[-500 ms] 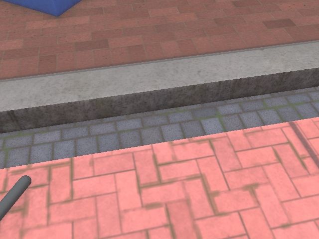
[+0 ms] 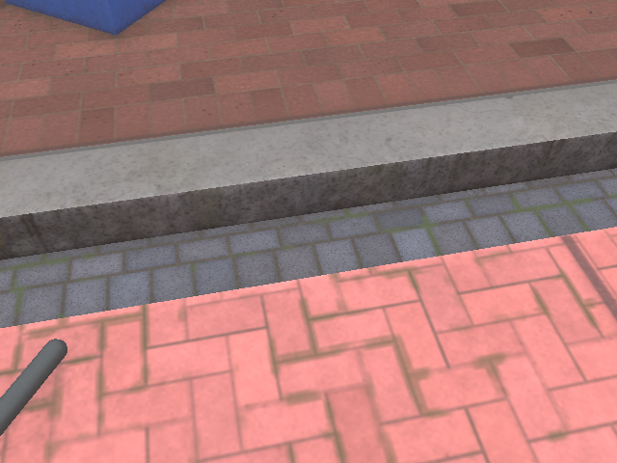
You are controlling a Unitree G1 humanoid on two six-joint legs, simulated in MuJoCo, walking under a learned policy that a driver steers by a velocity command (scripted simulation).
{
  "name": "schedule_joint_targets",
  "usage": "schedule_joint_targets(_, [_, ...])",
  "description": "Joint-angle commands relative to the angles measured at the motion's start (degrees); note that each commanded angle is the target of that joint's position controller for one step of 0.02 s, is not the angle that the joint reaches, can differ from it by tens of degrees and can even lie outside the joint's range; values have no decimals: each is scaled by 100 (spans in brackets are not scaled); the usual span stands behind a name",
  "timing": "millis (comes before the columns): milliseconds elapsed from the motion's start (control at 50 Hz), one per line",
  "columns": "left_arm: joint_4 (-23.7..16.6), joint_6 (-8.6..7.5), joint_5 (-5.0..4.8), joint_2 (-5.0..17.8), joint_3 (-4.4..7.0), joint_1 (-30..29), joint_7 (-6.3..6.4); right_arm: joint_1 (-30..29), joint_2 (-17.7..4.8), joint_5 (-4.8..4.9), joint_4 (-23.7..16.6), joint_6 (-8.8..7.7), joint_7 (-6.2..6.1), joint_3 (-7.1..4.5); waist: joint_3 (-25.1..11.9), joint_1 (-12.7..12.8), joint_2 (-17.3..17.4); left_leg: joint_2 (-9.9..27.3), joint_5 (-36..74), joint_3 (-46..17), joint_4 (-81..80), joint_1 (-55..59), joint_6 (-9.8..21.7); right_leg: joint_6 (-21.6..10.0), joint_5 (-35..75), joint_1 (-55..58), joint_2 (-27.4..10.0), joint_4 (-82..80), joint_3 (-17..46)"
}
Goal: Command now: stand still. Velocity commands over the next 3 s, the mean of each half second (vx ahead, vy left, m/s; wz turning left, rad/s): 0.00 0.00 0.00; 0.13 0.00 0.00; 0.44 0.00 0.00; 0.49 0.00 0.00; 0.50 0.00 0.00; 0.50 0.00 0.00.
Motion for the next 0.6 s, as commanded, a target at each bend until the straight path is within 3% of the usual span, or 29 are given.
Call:
schedule_joint_targets(20, [-53,-38,1,508,71,265,24,300,-505,0,-50,-30,-19,-65,224,-8,56,566,299,-485,-438,-392,194,-150,129,-17,-530,-379,513])
schedule_joint_targets(600, [168,-63,-2,228,63,529,82,706,-224,-4,33,-49,-68,-60,257,-18,36,566,606,-400,-266,-361,176,-176,474,15,-535,-254,476])
Next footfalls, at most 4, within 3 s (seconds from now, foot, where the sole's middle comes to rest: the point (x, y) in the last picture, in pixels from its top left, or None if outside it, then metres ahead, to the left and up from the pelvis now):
1.44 left None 0.45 0.03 -0.78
2.00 right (377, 362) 0.77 -0.13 -0.78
2.52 left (305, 271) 1.06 0.05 -0.79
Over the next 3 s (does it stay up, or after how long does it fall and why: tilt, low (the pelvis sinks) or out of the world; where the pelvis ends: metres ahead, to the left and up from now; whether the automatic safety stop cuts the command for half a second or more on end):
stays up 1.14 -0.05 -0.01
